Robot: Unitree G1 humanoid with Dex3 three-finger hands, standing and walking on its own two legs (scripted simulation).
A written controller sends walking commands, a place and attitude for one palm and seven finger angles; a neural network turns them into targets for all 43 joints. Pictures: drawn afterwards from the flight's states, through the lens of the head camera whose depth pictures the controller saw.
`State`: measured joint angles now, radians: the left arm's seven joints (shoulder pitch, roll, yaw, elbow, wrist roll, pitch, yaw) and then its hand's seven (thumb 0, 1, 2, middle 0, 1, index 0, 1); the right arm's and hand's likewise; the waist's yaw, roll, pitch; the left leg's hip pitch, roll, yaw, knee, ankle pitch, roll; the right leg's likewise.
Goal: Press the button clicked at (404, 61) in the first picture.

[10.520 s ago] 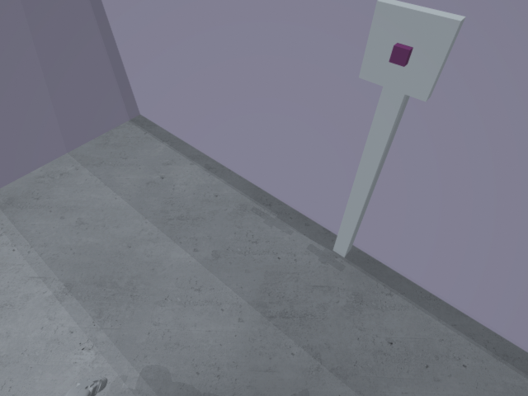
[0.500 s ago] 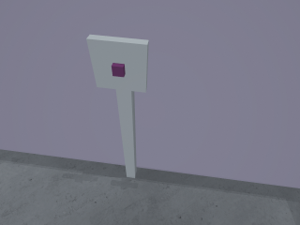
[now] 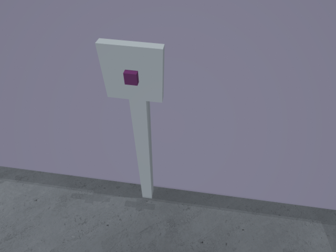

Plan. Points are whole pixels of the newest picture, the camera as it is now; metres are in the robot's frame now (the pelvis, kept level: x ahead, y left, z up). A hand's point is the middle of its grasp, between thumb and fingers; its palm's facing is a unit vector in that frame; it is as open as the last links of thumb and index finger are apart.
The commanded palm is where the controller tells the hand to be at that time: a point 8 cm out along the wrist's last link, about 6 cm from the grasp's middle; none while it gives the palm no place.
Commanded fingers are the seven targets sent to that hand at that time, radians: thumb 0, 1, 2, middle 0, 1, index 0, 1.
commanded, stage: look again from close up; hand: left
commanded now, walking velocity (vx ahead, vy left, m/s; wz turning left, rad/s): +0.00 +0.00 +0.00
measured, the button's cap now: (131, 77) +0.54 +0.15 +0.14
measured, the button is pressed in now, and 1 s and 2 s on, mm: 0 0 0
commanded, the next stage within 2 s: shuffle to correct the standing spot in 0.22 s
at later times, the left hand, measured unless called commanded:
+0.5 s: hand out of the picture -0.02 +0.14 -0.18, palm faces +0.04 -0.99 -0.14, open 7.4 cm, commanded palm none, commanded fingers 0.00 0.90 0.90 -0.20 -0.30 -0.20 -0.30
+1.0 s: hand out of the picture +0.05 +0.17 -0.18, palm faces +0.01 -0.98 -0.20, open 7.4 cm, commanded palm none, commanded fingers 0.00 0.90 0.90 -0.20 -0.30 -0.20 -0.30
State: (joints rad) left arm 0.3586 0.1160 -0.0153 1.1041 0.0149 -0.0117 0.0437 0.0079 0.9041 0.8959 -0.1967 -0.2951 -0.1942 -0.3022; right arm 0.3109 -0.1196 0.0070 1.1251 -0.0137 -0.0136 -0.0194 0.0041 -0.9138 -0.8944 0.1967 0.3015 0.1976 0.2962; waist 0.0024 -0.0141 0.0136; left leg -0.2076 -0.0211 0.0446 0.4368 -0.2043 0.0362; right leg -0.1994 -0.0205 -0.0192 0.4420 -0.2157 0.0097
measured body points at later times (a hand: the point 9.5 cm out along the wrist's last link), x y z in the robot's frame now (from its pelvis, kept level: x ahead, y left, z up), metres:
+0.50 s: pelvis +0.01 -0.01 +0.00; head +0.00 +0.00 +0.45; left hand -0.02 +0.20 -0.17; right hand -0.02 -0.22 -0.16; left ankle +0.02 +0.09 -0.74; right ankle +0.01 -0.13 -0.74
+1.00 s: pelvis +0.04 +0.00 +0.00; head +0.07 +0.01 +0.44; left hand +0.05 +0.22 -0.17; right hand +0.04 -0.22 -0.16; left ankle +0.02 +0.09 -0.74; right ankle +0.02 -0.13 -0.74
